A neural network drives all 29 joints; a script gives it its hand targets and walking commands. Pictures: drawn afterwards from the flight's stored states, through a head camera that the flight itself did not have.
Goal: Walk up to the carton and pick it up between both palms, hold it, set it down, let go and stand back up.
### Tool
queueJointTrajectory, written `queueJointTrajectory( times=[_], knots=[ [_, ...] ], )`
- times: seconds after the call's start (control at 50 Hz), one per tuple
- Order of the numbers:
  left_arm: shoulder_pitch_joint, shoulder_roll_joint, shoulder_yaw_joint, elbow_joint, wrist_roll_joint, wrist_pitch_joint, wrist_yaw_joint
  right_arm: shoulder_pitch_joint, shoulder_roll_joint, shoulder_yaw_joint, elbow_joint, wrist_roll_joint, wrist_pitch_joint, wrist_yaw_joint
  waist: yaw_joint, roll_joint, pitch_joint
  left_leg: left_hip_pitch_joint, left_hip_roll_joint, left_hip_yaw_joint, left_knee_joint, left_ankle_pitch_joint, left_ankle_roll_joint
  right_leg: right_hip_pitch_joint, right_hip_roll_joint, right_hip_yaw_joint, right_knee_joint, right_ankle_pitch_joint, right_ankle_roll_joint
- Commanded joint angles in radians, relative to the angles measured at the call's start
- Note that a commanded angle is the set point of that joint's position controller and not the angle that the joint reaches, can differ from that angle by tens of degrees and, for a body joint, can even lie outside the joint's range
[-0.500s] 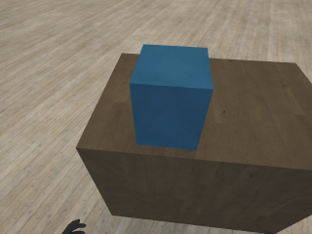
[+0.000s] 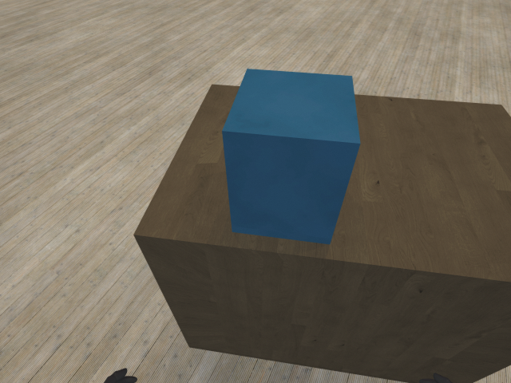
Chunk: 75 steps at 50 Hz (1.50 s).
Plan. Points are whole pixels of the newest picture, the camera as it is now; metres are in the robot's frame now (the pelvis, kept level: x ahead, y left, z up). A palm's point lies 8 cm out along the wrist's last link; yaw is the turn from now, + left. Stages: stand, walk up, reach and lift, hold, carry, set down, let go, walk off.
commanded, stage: walk up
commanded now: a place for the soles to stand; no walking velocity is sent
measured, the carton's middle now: (289, 157) +0.53 -0.02 +0.08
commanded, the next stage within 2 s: none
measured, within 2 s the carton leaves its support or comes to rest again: neither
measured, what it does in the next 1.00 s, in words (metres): stands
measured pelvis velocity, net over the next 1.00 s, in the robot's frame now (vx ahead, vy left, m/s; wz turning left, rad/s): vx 0.03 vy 0.03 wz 0.12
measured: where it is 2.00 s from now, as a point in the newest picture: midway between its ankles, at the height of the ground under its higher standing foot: outside the picture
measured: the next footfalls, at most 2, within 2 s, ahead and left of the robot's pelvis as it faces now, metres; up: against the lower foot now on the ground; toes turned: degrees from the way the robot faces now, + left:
none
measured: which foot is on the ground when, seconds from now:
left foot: down 0.00-1.00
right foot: down 0.00-1.00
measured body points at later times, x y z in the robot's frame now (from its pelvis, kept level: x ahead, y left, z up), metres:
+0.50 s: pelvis +0.00 -0.01 +0.00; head +0.02 +0.00 +0.45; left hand +0.10 +0.27 -0.10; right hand +0.14 -0.28 -0.08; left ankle +0.02 +0.12 -0.72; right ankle +0.02 -0.11 -0.72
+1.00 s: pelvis +0.03 +0.03 +0.00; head +0.04 +0.04 +0.45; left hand +0.05 +0.31 -0.12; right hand +0.17 -0.23 -0.09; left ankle +0.05 +0.13 -0.72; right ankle +0.02 -0.10 -0.70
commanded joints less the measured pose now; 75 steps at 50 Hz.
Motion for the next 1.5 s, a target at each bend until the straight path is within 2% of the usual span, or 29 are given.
queueJointTrajectory(
  times=[0.0,0.08,0.14,0.2,0.24,0.32,0.38,0.5,0.56,0.62,0.64,0.66,0.7,0.72,0.74,0.78,0.84,0.86,0.88,0.9,0.92,0.98,1.02,1.08,1.1,1.12,1.14,1.28,1.48],
  knots=[
    [-0.017,0.111,0.029,-0.092,0.0,-0.008,-0.001,-0.009,-0.197,-0.056,-0.071,0.005,-0.019,-0.01,0.004,0.091,-0.024,-0.182,0.156,-0.316,-0.278,0.075,0.123,0.13,0.001,0.179,-0.052,-0.019,-0.015],
    [0.036,0.132,0.038,-0.076,0.007,-0.036,0.004,-0.032,-0.145,-0.035,-0.064,-0.001,-0.013,-0.009,0.021,0.075,-0.031,-0.204,0.101,-0.198,-0.237,0.096,0.072,0.202,-0.048,0.219,-0.154,0.032,-0.044],
    [0.037,0.165,0.045,-0.064,0.005,-0.043,0.008,-0.01,-0.117,-0.03,-0.064,-0.002,-0.013,-0.004,0.004,0.006,-0.066,-0.105,0.043,-0.038,-0.078,0.167,0.032,0.155,-0.158,0.244,-0.243,0.065,-0.1],
    [0.001,0.171,0.044,-0.063,0.005,-0.029,0.01,0.024,-0.117,-0.036,-0.062,-0.004,-0.01,-0.003,-0.017,-0.099,-0.027,-0.045,0.042,0.025,-0.014,0.066,0.018,0.049,-0.222,0.226,-0.289,0.015,-0.134],
    [-0.02,0.159,0.037,-0.066,-0.001,-0.017,0.006,0.025,-0.129,-0.04,-0.073,0.0,-0.014,-0.003,-0.027,-0.082,0.008,-0.017,0.063,-0.023,-0.066,0.109,0.029,-0.013,-0.178,0.176,-0.245,-0.014,-0.104],
    [0.04,0.118,0.027,-0.083,0.003,-0.008,-0.001,-0.017,-0.212,-0.056,-0.061,0.001,-0.019,-0.015,0.011,0.128,-0.011,-0.179,0.16,-0.366,-0.297,0.051,0.135,0.108,0.017,0.183,-0.03,-0.058,-0.007],
    [0.071,0.127,0.029,-0.065,0.002,-0.028,0.003,-0.065,-0.156,-0.033,-0.067,-0.003,-0.013,-0.018,0.03,0.123,-0.034,-0.201,0.117,-0.255,-0.277,0.065,0.09,0.191,-0.021,0.226,-0.136,0.008,-0.027],
    [0.038,0.177,0.037,-0.062,0.003,-0.034,0.012,0.002,-0.119,-0.026,-0.053,-0.008,-0.007,-0.01,-0.007,-0.048,-0.042,-0.035,0.038,0.001,-0.016,0.135,0.014,0.071,-0.21,0.242,-0.265,0.132,-0.131],
    [0.015,0.17,0.034,-0.071,-0.006,-0.018,0.007,0.006,-0.135,-0.031,-0.054,-0.002,-0.012,-0.008,-0.018,-0.054,-0.028,-0.011,0.07,-0.059,-0.081,0.207,0.033,0.03,-0.145,0.177,-0.212,0.079,-0.09],
    [0.034,0.143,0.028,-0.073,-0.004,-0.008,0.003,-0.013,-0.17,-0.037,-0.047,0.002,-0.014,-0.012,-0.002,0.035,-0.03,-0.109,0.097,-0.182,-0.173,0.195,0.07,0.112,-0.059,0.167,-0.121,0.044,-0.047],
    [0.046,0.139,0.027,-0.073,-0.003,-0.008,0.002,-0.023,-0.178,-0.036,-0.048,0.001,-0.013,-0.014,0.006,0.069,-0.042,-0.14,0.106,-0.215,-0.2,0.169,0.082,0.144,-0.045,0.177,-0.102,0.048,-0.039],
    [0.135,0.12,0.044,-0.06,0.018,-0.024,0.011,-0.006,-0.152,-0.034,-0.022,-0.007,-0.002,-0.001,0.027,0.112,-0.082,-0.184,0.068,-0.196,-0.197,-0.037,0.092,0.231,-0.042,0.205,-0.139,-0.178,-0.06],
    [0.192,0.19,0.069,-0.027,0.038,-0.044,0.026,-0.036,-0.101,-0.027,-0.034,-0.018,0.011,0.013,0.058,-0.039,0.006,-0.351,0.008,-0.026,0.003,-0.119,0.032,0.3,-0.234,0.397,-0.333,-0.39,-0.155],
    [0.183,0.21,0.073,-0.021,0.045,-0.052,0.034,-0.043,-0.093,-0.03,-0.043,-0.03,0.013,0.017,0.059,-0.083,0.057,-0.354,0.039,0.058,0.13,-0.103,0.009,0.255,-0.376,0.471,-0.415,-0.36,-0.221],
    [0.155,0.193,0.072,-0.023,0.048,-0.06,0.038,-0.042,-0.105,-0.039,-0.042,-0.038,0.013,0.022,0.046,-0.067,0.095,-0.336,0.093,0.077,0.177,-0.122,-0.004,0.206,-0.436,0.48,-0.434,-0.233,-0.258],
    [0.143,0.169,0.057,-0.013,0.049,-0.074,0.037,-0.062,-0.091,-0.046,-0.043,-0.036,0.005,0.03,0.035,-0.057,0.099,-0.218,0.132,0.073,0.14,-0.139,-0.006,0.105,-0.399,0.374,-0.419,-0.032,-0.235],
    [0.064,0.177,0.048,-0.019,0.028,-0.059,0.027,0.023,-0.05,-0.054,-0.004,-0.023,-0.018,0.044,-0.041,-0.106,0.033,0.129,0.084,0.133,-0.13,0.061,0.024,-0.056,-0.234,0.133,-0.28,0.026,-0.113],
    [0.085,0.151,0.038,-0.024,0.019,-0.051,0.021,0.058,-0.085,-0.065,0.011,-0.023,-0.024,0.04,-0.059,-0.047,0.016,0.209,0.069,0.097,-0.188,0.114,0.042,-0.11,-0.165,0.086,-0.19,-0.025,-0.066],
    [0.105,0.088,0.016,-0.042,-0.001,-0.042,0.009,0.054,-0.166,-0.083,0.015,-0.022,-0.028,0.025,-0.062,0.157,0.009,0.205,0.181,-0.155,-0.305,0.035,0.096,-0.184,-0.048,0.023,-0.017,-0.144,-0.007],
    [0.142,0.069,0.011,-0.056,-0.009,-0.026,0.009,0.071,-0.212,-0.091,0.03,-0.007,-0.02,0.009,-0.066,0.209,-0.006,0.09,0.297,-0.361,-0.406,-0.119,0.194,-0.126,0.022,0.112,0.103,-0.329,0.025],
    [0.137,0.086,0.02,-0.06,-0.006,-0.012,0.012,0.069,-0.197,-0.088,0.051,-0.005,-0.012,-0.004,-0.076,0.159,0.047,0.053,0.319,-0.372,-0.432,-0.166,0.252,-0.16,0.031,0.18,0.188,-0.369,0.028],
    [0.21,0.079,0.024,-0.052,0.0,-0.027,0.028,0.004,-0.16,-0.062,0.043,-0.032,-0.001,-0.028,-0.052,0.122,0.03,0.172,0.358,-0.251,-0.348,0.267,0.287,-0.229,0.024,0.275,0.242,-0.258,0.023],
    [0.245,0.068,0.032,-0.047,0.008,-0.044,0.034,-0.053,-0.134,-0.045,0.04,-0.035,0.008,-0.022,-0.029,0.118,-0.036,0.138,0.333,-0.144,-0.295,0.395,0.253,-0.107,0.038,0.271,0.111,-0.221,0.025],
    [0.303,0.059,0.043,-0.048,0.01,-0.059,0.028,-0.166,-0.137,-0.017,0.043,-0.01,0.022,-0.011,0.043,0.097,-0.043,-0.06,0.275,-0.027,-0.245,0.263,0.14,0.162,0.07,0.263,-0.185,0.132,0.008],
    [0.291,0.098,0.052,-0.058,0.017,-0.067,0.029,-0.157,-0.111,-0.001,0.045,0.0,0.022,-0.004,0.037,0.035,-0.038,-0.107,0.224,0.028,-0.195,0.171,0.087,0.189,0.017,0.353,-0.229,0.171,-0.015],
    [0.245,0.154,0.068,-0.074,0.017,-0.068,0.03,-0.111,-0.073,0.007,0.045,0.004,0.026,0.003,-0.004,-0.07,-0.017,-0.083,0.13,0.104,-0.13,0.011,0.03,0.083,-0.097,0.546,-0.318,0.029,-0.067],
    [0.188,0.178,0.072,-0.083,-0.003,-0.061,0.029,-0.095,-0.084,0.002,0.06,-0.004,0.03,-0.001,-0.029,-0.056,0.042,0.028,0.109,0.142,-0.104,-0.036,0.005,-0.075,-0.152,0.604,-0.345,-0.017,-0.12],
    [0.212,0.102,0.042,-0.11,-0.012,-0.068,0.013,-0.142,-0.145,-0.004,0.078,-0.015,-0.001,-0.003,-0.012,-0.026,-0.093,0.162,0.191,0.09,-0.205,0.294,0.06,-0.005,0.015,0.406,-0.157,0.35,-0.033],
    [0.165,0.108,0.055,-0.164,-0.01,-0.052,0.025,-0.202,-0.149,0.002,0.068,-0.006,0.028,0.002,-0.015,0.007,-0.064,0.121,0.225,0.15,-0.216,0.203,0.081,-0.05,0.054,0.422,-0.091,0.289,-0.024]
  ],
)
